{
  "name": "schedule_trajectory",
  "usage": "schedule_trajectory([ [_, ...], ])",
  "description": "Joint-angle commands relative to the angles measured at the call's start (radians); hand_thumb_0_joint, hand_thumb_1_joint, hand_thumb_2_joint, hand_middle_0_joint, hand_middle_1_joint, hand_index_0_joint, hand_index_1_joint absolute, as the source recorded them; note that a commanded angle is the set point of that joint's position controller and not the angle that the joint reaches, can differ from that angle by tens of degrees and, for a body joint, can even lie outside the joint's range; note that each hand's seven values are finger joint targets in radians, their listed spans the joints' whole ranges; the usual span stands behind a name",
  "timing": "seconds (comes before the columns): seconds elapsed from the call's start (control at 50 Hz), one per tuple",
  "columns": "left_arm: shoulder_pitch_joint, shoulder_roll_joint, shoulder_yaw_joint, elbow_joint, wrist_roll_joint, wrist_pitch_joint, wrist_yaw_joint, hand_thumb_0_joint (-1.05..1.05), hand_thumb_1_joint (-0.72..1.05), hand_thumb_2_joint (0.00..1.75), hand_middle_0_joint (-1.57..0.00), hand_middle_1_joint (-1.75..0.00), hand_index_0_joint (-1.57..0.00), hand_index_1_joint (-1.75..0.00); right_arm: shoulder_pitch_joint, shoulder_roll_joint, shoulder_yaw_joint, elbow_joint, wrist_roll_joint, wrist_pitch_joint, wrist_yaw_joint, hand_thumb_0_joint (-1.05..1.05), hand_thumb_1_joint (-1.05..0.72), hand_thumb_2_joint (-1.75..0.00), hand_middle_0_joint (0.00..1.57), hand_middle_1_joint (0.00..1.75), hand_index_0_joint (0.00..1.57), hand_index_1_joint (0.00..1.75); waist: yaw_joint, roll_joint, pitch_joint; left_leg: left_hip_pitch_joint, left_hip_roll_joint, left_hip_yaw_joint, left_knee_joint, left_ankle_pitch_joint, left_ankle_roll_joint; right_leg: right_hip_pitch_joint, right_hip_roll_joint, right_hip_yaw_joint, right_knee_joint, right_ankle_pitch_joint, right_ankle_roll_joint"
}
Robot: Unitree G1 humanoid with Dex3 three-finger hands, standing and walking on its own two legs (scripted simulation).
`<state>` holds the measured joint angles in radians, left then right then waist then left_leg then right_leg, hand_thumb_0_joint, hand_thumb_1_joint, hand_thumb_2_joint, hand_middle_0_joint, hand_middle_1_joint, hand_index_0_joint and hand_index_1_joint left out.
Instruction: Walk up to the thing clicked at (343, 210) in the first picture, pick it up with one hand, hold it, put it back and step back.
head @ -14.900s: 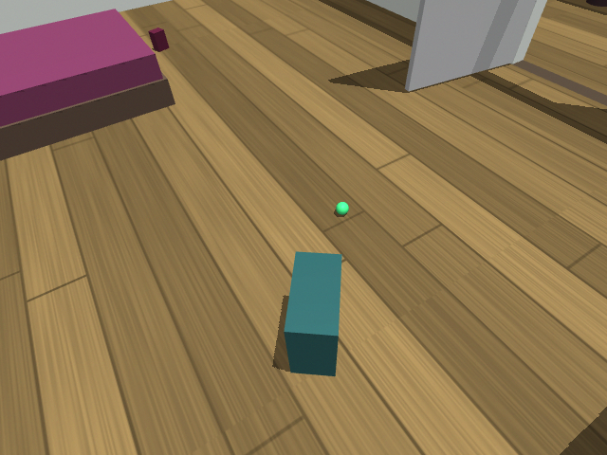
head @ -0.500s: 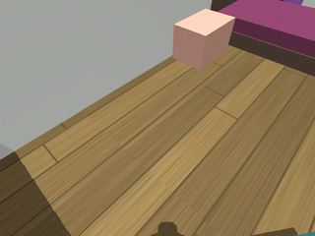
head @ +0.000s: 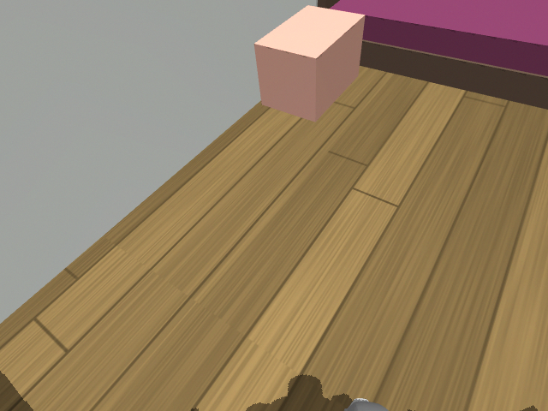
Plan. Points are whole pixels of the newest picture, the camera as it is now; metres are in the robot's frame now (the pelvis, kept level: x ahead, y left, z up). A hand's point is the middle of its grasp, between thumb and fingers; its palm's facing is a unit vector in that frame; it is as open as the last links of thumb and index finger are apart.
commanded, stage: walk up
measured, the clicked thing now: out of the picture +0.22 -1.18 -0.72
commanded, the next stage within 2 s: stand in 1.84 s
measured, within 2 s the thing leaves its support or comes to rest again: neither
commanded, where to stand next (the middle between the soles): +0.31 +0.00 m, yaw -29 degrees
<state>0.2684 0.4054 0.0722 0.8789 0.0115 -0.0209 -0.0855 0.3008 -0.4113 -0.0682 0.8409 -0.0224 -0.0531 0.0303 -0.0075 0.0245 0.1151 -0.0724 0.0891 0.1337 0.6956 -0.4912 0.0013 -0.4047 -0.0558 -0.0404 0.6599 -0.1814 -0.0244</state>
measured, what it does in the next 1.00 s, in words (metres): walks ahead, turning right: left foot, then right foot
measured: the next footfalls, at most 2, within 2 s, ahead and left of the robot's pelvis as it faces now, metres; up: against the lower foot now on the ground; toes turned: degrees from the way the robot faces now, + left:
left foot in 0.36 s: +0.29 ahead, +0.15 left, +0.00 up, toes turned -9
right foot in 0.70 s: +0.23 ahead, -0.11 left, +0.00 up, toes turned -27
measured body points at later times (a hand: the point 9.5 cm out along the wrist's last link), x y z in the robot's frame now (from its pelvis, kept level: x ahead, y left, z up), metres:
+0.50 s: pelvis +0.18 +0.04 +0.01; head +0.20 +0.04 +0.46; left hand +0.31 +0.35 -0.10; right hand +0.16 -0.29 -0.08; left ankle +0.25 +0.16 -0.71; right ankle +0.14 -0.08 -0.67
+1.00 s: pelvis +0.25 +0.03 -0.01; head +0.29 +0.01 +0.44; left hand +0.50 +0.26 -0.11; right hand +0.21 -0.29 -0.12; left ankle +0.32 +0.15 -0.72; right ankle +0.26 -0.11 -0.71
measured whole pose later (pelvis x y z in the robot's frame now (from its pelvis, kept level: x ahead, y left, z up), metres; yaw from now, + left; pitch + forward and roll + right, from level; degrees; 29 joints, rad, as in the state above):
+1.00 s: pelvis +0.25 +0.03 -0.01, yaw -25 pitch -2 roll +2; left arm 0.15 0.40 0.01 0.78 0.00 0.01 0.01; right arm 0.19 -0.39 -0.03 0.84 -0.01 -0.03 -0.01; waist -0.01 -0.03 0.14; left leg -0.36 0.02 0.05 0.78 -0.39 0.00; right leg -0.47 0.01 0.10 0.84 -0.34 0.01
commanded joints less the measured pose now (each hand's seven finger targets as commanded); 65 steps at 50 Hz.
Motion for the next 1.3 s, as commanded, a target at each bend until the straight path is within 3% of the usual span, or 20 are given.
schedule_trajectory([
  [0.0, 0.205, 0.367, 0.107, -0.068, -0.019, -0.038, 0.043, 0.0, 0.9, 0.9, -0.2, -0.3, -0.2, -0.3, -0.05, -0.216, -0.052, -0.15, 0.007, -0.003, -0.01, 0.0, -0.9, -0.9, 0.2, 0.3, 0.2, 0.3, 0.095, -0.232, -0.095, -0.551, -0.081, -0.181, 0.579, -0.092, 0.02, 0.32, -0.352, 0.899, -0.466, -0.564, -0.302],
  [0.1, 0.064, 0.257, 0.073, -0.099, -0.014, -0.049, 0.058, 0.0, 0.9, 0.9, -0.2, -0.3, -0.2, -0.3, 0.031, -0.2, -0.045, -0.073, 0.007, 0.008, 0.009, 0.0, -0.9, -0.9, 0.2, 0.3, 0.2, 0.3, 0.011, -0.186, -0.03, -0.4, -0.01, -0.156, 0.331, 0.124, 0.022, 0.084, -0.127, 0.436, -0.415, -0.383, -0.173],
  [0.24, 0.108, 0.268, 0.074, -0.14, 0.0, -0.058, 0.055, 0.0, 0.9, 0.9, -0.2, -0.3, -0.2, -0.3, -0.063, -0.193, -0.058, -0.127, -0.015, -0.015, 0.025, 0.0, -0.9, -0.9, 0.2, 0.3, 0.2, 0.3, 0.046, -0.18, -0.061, -0.353, -0.032, -0.118, 0.03, 0.186, -0.009, 0.086, -0.115, 0.38, -0.355, -0.319, -0.18],
  [0.32, 0.024, 0.212, 0.043, -0.173, 0.005, -0.046, 0.062, 0.0, 0.9, 0.9, -0.2, -0.3, -0.2, -0.3, 0.116, -0.205, -0.079, -0.075, -0.018, -0.045, 0.007, 0.0, -0.9, -0.9, 0.2, 0.3, 0.2, 0.3, -0.078, -0.075, -0.095, 0.051, -0.064, -0.123, -0.15, 0.257, 0.022, -0.177, -0.026, 0.284, -0.063, -0.253, -0.104],
  [0.36, 0.089, 0.103, 0.003, -0.178, -0.005, -0.042, 0.073, 0.0, 0.9, 0.9, -0.2, -0.3, -0.2, -0.3, 0.156, -0.314, -0.098, -0.091, -0.028, -0.056, -0.012, 0.0, -0.9, -0.9, 0.2, 0.3, 0.2, 0.3, -0.071, 0.219, -0.06, 0.051, 0.287, -0.688, -0.476, -0.189, 0.116, -0.366, 0.166, 0.15, 0.38, -0.341, -0.023],
  [0.38, 0.124, 0.212, 0.026, -0.151, 0.001, -0.04, 0.083, 0.0, 0.9, 0.9, -0.2, -0.3, -0.2, -0.3, 0.074, -0.367, -0.108, -0.116, -0.006, -0.054, -0.007, 0.0, -0.9, -0.9, 0.2, 0.3, 0.2, 0.3, -0.046, 0.125, -0.042, -0.049, 0.397, -0.806, -0.524, -0.337, 0.214, -0.341, 0.081, 0.172, 0.462, -0.341, -0.021],
  [0.56, 0.059, 0.168, 0.027, -0.109, -0.007, -0.029, 0.055, 0.0, 0.9, 0.9, -0.2, -0.3, -0.2, -0.3, 0.027, -0.264, -0.05, -0.109, -0.003, -0.039, -0.021, 0.0, -0.9, -0.9, 0.2, 0.3, 0.2, 0.3, -0.007, 0.162, -0.083, -0.086, 0.202, -0.161, -0.237, 0.818, 0.206, -0.034, 0.018, 0.034, 0.13, -0.174, 0.002],
  [0.64, 0.054, 0.154, 0.025, -0.105, -0.007, -0.019, 0.068, 0.0, 0.9, 0.9, -0.2, -0.3, -0.2, -0.3, -0.001, -0.263, -0.047, -0.118, 0.018, 0.001, -0.03, 0.0, -0.9, -0.9, 0.2, 0.3, 0.2, 0.3, 0.01, 0.154, -0.134, -0.119, 0.15, -0.099, -0.069, 0.766, 0.14, 0.102, 0.091, -0.035, -0.053, -0.018, -0.022],
  [0.68, 0.126, 0.249, 0.054, -0.085, 0.001, -0.032, 0.082, 0.0, 0.9, 0.9, -0.2, -0.3, -0.2, -0.3, -0.009, -0.192, -0.022, -0.135, 0.032, 0.009, -0.031, 0.0, -0.9, -0.9, 0.2, 0.3, 0.2, 0.3, 0.067, -0.061, -0.192, -0.299, 0.066, -0.041, 0.205, 0.52, 0.064, 0.333, 0.001, 0.132, -0.14, 0.222, -0.074],
  [0.7, 0.136, 0.334, 0.077, -0.109, 0.002, -0.04, 0.09, 0.0, 0.9, 0.9, -0.2, -0.3, -0.2, -0.3, 0.024, -0.133, 0.0, -0.152, 0.036, 0.016, -0.032, 0.0, -0.9, -0.9, 0.2, 0.3, 0.2, 0.3, 0.066, -0.263, -0.229, -0.501, -0.059, -0.036, 0.421, 0.088, 0.015, 0.436, -0.259, 0.541, -0.189, 0.393, -0.196],
  [0.72, 0.101, 0.336, 0.065, -0.122, -0.011, -0.035, 0.094, 0.0, 0.9, 0.9, -0.2, -0.3, -0.2, -0.3, -0.009, -0.185, -0.021, -0.134, 0.029, 0.037, -0.053, 0.0, -0.9, -0.9, 0.2, 0.3, 0.2, 0.3, 0.064, -0.211, -0.233, -0.452, -0.038, -0.145, 0.471, -0.174, 0.017, 0.328, -0.347, 0.643, -0.196, 0.384, -0.323],
  [0.86, -0.038, 0.254, 0.027, -0.148, 0.004, -0.01, 0.113, 0.0, 0.9, 0.9, -0.2, -0.3, -0.2, -0.3, 0.026, -0.183, -0.022, -0.04, 0.024, 0.029, -0.053, 0.0, -0.9, -0.9, 0.2, 0.3, 0.2, 0.3, 0.011, -0.219, -0.174, -0.338, -0.041, -0.1, 0.213, -0.021, 0.011, 0.152, -0.137, 0.328, -0.057, 0.54, -0.219],
  [0.94, -0.114, 0.228, 0.015, -0.171, -0.013, 0.014, 0.106, 0.0, 0.9, 0.9, -0.2, -0.3, -0.2, -0.3, 0.06, -0.195, -0.039, -0.002, 0.009, 0.016, -0.056, 0.0, -0.9, -0.9, 0.2, 0.3, 0.2, 0.3, -0.037, -0.17, -0.188, -0.115, -0.062, -0.115, -0.089, 0.222, 0.035, -0.036, -0.074, 0.301, 0.046, 0.245, -0.135],
  [0.98, -0.115, 0.171, 0.004, -0.165, -0.017, 0.027, 0.113, 0.0, 0.9, 0.9, -0.2, -0.3, -0.2, -0.3, -0.029, -0.336, -0.066, -0.032, 0.003, 0.007, -0.055, 0.0, -0.9, -0.9, 0.2, 0.3, 0.2, 0.3, -0.032, 0.164, -0.129, -0.212, 0.337, -0.607, -0.314, 0.27, 0.224, -0.146, 0.147, 0.132, 0.326, -0.332, -0.006],
  [1.0, -0.134, 0.229, 0.024, -0.151, -0.002, 0.029, 0.122, 0.0, 0.9, 0.9, -0.2, -0.3, -0.2, -0.3, -0.073, -0.358, -0.075, -0.04, 0.007, 0.001, -0.05, 0.0, -0.9, -0.9, 0.2, 0.3, 0.2, 0.3, -0.028, 0.153, -0.094, -0.251, 0.409, -0.674, -0.317, 0.356, 0.32, -0.134, 0.103, 0.19, 0.443, -0.433, 0.003],
  [1.08, -0.088, 0.202, 0.035, -0.1, -0.015, 0.019, 0.097, 0.0, 0.9, 0.9, -0.2, -0.3, -0.2, -0.3, -0.096, -0.288, -0.055, -0.036, 0.0, -0.009, -0.063, 0.0, -0.9, -0.9, 0.2, 0.3, 0.2, 0.3, 0.003, 0.148, -0.096, -0.139, 0.222, -0.341, -0.174, 0.622, 0.213, -0.133, 0.072, 0.136, 0.375, -0.338, -0.002],
  [1.18, -0.019, 0.158, 0.029, -0.031, -0.001, -0.004, 0.089, 0.0, 0.9, 0.9, -0.2, -0.3, -0.2, -0.3, -0.144, -0.261, -0.035, -0.047, -0.002, 0.017, -0.047, 0.0, -0.9, -0.9, 0.2, 0.3, 0.2, 0.3, 0.034, 0.166, -0.162, -0.187, 0.146, -0.209, -0.045, 0.519, 0.145, 0.168, 0.106, -0.012, -0.108, -0.157, -0.002],
  [1.22, 0.002, 0.25, 0.051, -0.017, 0.021, -0.027, 0.103, 0.0, 0.9, 0.9, -0.2, -0.3, -0.2, -0.3, -0.115, -0.166, -0.002, -0.057, 0.013, 0.027, -0.043, 0.0, -0.9, -0.9, 0.2, 0.3, 0.2, 0.3, 0.036, -0.065, -0.183, -0.392, 0.059, -0.144, 0.163, 0.348, 0.05, 0.349, -0.049, 0.318, -0.206, 0.024, -0.065],
  [1.24, -0.046, 0.303, 0.047, -0.026, 0.009, -0.026, 0.103, 0.0, 0.9, 0.9, -0.2, -0.3, -0.2, -0.3, -0.168, -0.157, -0.002, -0.061, 0.021, 0.03, -0.05, 0.0, -0.9, -0.9, 0.2, 0.3, 0.2, 0.3, 0.027, -0.148, -0.184, -0.38, -0.024, -0.112, 0.155, 0.008, 0.02, 0.225, -0.226, 0.538, -0.204, 0.082, -0.214],
  [1.28, -0.088, 0.266, 0.033, -0.032, 0.004, -0.034, 0.098, 0.0, 0.9, 0.9, -0.2, -0.3, -0.2, -0.3, -0.159, -0.19, -0.015, -0.017, 0.02, 0.032, -0.052, 0.0, -0.9, -0.9, 0.2, 0.3, 0.2, 0.3, 0.011, -0.102, -0.119, -0.338, -0.011, -0.168, 0.198, -0.15, 0.023, 0.146, -0.228, 0.486, -0.194, 0.115, -0.236],
])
